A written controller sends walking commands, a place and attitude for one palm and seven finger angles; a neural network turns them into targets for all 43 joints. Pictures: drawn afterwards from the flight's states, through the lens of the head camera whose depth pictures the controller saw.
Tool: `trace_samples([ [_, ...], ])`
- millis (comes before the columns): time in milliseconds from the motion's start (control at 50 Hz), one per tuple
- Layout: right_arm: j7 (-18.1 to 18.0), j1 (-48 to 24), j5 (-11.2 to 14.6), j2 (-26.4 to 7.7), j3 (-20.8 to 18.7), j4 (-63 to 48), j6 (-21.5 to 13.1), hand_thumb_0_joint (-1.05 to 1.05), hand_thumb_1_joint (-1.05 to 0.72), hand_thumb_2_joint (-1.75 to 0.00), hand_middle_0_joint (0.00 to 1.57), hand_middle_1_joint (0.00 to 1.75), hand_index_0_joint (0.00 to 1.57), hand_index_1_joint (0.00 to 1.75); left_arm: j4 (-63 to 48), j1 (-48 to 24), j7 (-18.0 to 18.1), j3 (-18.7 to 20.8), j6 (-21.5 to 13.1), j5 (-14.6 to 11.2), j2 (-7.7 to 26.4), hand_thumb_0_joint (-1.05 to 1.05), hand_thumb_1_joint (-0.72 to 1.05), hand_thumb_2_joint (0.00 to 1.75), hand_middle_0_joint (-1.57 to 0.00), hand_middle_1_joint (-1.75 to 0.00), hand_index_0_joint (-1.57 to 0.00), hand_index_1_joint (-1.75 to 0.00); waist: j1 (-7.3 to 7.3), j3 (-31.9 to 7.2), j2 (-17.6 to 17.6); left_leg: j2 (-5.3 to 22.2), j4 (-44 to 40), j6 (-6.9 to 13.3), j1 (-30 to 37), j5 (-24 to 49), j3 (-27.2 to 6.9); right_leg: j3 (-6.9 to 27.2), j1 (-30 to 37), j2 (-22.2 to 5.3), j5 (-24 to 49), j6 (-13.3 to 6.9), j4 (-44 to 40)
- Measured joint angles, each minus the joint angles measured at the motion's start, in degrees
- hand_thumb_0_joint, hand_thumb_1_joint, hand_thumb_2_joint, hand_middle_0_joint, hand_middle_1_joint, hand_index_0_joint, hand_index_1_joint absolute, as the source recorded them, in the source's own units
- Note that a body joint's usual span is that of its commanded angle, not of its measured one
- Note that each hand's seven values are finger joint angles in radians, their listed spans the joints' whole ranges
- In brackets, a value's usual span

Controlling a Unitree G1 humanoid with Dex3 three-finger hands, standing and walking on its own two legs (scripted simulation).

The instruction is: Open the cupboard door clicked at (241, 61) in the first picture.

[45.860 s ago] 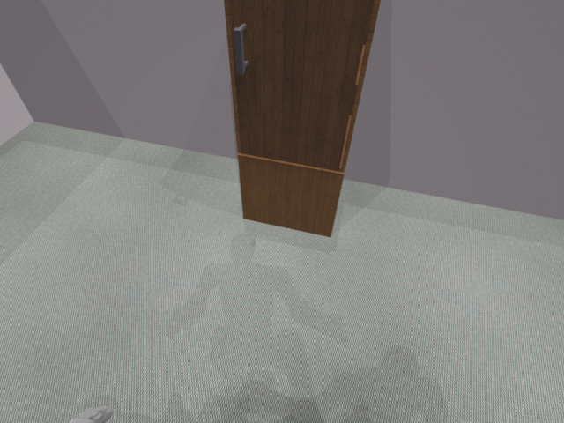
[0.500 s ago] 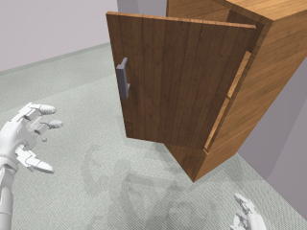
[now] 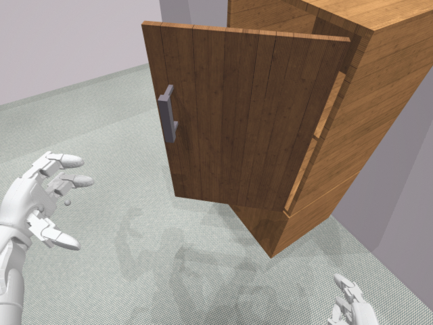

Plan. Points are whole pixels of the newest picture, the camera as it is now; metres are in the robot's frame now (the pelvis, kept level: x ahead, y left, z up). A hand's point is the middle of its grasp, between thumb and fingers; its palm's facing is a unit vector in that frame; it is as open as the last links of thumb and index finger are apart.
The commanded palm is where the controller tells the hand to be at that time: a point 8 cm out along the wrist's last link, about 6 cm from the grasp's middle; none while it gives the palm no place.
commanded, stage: move the hooked fingers beside the handle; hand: left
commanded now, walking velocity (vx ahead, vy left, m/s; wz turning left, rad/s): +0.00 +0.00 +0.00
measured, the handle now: (170, 114) +0.54 +0.15 +0.08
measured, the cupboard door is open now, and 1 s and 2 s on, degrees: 48 48 48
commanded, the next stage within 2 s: none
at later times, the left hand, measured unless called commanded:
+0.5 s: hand (93, 175) +0.34 +0.25 +0.10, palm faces -0.09 -1.00 -0.01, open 14.0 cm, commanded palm +0.32 +0.30 +0.10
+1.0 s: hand (112, 152) +0.40 +0.24 +0.09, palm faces -0.10 -1.00 -0.01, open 14.0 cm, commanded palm +0.39 +0.29 +0.09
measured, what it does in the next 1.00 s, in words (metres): stands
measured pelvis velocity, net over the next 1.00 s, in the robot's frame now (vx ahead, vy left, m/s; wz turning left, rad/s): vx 0.00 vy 0.00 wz -0.01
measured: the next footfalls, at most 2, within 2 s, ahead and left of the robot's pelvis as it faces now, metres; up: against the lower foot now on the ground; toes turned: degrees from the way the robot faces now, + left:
none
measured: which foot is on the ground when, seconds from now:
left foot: down 0.00-1.00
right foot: down 0.00-1.00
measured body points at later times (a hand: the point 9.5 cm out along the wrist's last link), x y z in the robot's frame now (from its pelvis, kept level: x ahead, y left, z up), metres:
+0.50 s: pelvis +0.00 +0.00 +0.00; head +0.03 +0.01 +0.45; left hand +0.34 +0.30 +0.10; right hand +0.13 -0.26 -0.09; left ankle +0.00 +0.11 -0.72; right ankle +0.01 -0.11 -0.72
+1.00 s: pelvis +0.00 +0.00 -0.01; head +0.06 +0.01 +0.44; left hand +0.40 +0.29 +0.10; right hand +0.09 -0.27 -0.10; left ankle +0.00 +0.11 -0.72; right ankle +0.01 -0.11 -0.72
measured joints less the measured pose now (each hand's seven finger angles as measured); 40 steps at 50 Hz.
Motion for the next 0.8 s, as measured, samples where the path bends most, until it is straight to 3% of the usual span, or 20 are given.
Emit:
trace_samples([
  [260, -0.5, -0.2, -0.1, -0.1, 0.3, 0.7, 0.1, 0.01, -0.9, -0.9, 0.2, 0.3, 0.2, 0.3, 4.5, -5.1, 0.1, -1.0, -0.9, 0.7, 0.1, -0.01, -0.5, 0.3, -0.3, -1.2, -0.31, -1.2, 0.3, 0.5, -0.2, -0.4, 0.4, 0.1, -1.0, 0.4, -0.4, -0.4, -0.7, -0.4, 0.2, 0.1, 0.4],
  [400, -0.7, 0.1, -0.2, -0.4, 0.2, 1.2, 0.8, 0.01, -0.9, -0.9, 0.2, 0.3, 0.2, 0.3, 8.9, -11.3, 1.2, -3.3, -0.9, 3.1, 0.4, -0.01, -0.5, 0.3, -0.3, -1.2, -0.3, -1.2, -0.87, 1.0, -0.4, -0.5, 0.8, 0.2, -2.4, 0.6, -0.4, -0.3, -2.2, -0.5, 0.4, 0.1, 0.7],
  [560, 0.4, 2.3, -0.4, -0.2, -0.1, 1.1, 2.4, 0.01, -0.9, -0.9, 0.2, 0.3, 0.2, 0.3, 11.8, -14.0, 3.2, -2.3, -1.6, 3.6, 0.4, -0.01, -0.5, 0.3, -0.3, -1.2, -0.31, -1.2, -2.35, -0.3, -0.5, -0.3, 0.1, 0.2, -2.7, 0.4, 0.7, 0.8, -3.2, -0.3, 0.3, 0.2, 0.7],
  [800, 0.9, 3.6, -0.5, -0.4, -0.6, 1.9, 4.9, 0.01, -0.9, -0.9, 0.2, 0.3, 0.2, 0.3, 17.2, -18.6, 3.9, -2.2, -3.5, 5.1, 1.2, -0.01, -0.5, 0.3, -0.3, -1.2, -0.3, -1.2, -2.72, -0.1, -0.8, 0.0, 0.8, 0.1, -4.2, 0.0, 0.5, 0.5, -4.5, 0.0, 0.0, 0.0, 1.0],
])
